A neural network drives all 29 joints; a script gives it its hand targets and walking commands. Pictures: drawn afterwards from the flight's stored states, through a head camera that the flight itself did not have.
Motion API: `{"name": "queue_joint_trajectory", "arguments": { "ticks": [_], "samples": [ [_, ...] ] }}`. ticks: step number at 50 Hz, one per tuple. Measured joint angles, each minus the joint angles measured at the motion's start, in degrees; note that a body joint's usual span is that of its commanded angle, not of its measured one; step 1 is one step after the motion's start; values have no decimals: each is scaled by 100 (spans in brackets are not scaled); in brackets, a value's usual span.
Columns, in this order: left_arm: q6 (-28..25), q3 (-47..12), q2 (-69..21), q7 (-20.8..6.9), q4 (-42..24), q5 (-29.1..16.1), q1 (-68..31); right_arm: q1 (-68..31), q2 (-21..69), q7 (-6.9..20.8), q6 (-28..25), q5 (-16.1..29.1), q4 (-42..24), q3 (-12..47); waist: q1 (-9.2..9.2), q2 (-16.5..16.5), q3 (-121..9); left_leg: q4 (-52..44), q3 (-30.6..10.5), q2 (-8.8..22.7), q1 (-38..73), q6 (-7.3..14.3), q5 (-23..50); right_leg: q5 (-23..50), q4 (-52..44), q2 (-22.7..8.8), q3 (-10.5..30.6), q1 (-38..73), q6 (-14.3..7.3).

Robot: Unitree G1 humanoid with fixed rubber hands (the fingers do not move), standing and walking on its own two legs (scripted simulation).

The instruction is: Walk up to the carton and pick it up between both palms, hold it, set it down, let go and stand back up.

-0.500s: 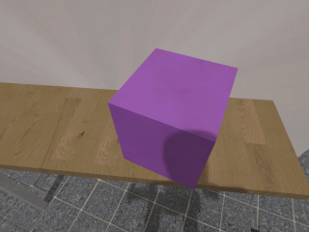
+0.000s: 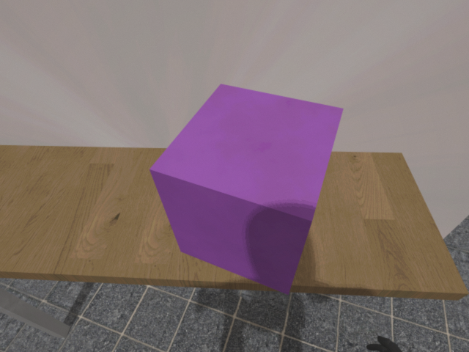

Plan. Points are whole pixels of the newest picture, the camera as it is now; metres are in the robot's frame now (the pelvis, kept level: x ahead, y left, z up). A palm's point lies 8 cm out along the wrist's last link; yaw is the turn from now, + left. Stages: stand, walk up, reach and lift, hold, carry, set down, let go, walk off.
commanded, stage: walk up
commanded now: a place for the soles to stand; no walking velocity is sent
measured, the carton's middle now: (253, 187) +0.36 -0.01 +0.10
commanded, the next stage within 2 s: reach and lift in 0.30 s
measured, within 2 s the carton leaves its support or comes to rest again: neither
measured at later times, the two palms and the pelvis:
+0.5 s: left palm out of the picture +0.14 +0.25 -0.10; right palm out of the picture +0.12 -0.26 -0.12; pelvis -0.03 -0.01 -0.02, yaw -2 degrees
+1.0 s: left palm out of the picture +0.13 +0.25 -0.03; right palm out of the picture +0.11 -0.21 -0.04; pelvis -0.03 -0.02 +0.01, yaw -4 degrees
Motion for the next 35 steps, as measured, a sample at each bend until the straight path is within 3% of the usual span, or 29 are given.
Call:
{"name": "queue_joint_trajectory", "arguments": {
  "ticks": [17,20,24,30,35],
  "samples": [
    [14,20,1,-10,-74,4,-14,67,5,10,2,4,98,20,-17,3,-7,41,190,96,-5,-15,-16,49,76,103,191,-101,-18],
    [821,-54,99,103,21,-87,-680,-450,131,187,-549,-296,831,-414,76,29,43,526,193,157,-481,-65,-161,-103,512,96,73,-554,-203],
    [1574,64,106,117,-445,-145,-1625,-1153,199,279,-914,-278,955,-583,117,55,445,1042,118,229,-882,-83,-283,-125,874,144,-6,-869,-29],
    [1715,244,-132,-241,-1578,91,-1476,-977,399,-97,-1226,267,466,-168,12,-31,552,300,56,341,-62,-165,12,243,-4,263,-70,15,-110],
    [1832,268,-17,-367,-1523,87,-1101,-285,606,-380,-847,232,-222,-43,38,-276,371,-638,152,320,892,-219,372,511,-723,252,20,836,-148]
  ]
}}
